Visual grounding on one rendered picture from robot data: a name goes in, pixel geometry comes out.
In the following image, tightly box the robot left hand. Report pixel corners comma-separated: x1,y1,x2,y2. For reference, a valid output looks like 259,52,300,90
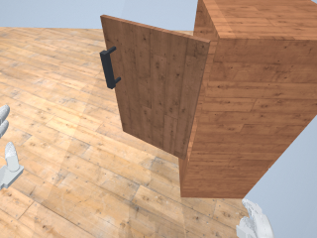
0,104,24,190

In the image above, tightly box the cupboard door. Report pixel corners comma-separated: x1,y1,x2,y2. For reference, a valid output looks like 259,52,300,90
100,14,211,160

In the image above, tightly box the handle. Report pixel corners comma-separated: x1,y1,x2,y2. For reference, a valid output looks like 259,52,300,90
99,46,121,89

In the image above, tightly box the robot right hand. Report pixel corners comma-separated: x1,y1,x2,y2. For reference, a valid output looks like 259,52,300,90
236,198,275,238

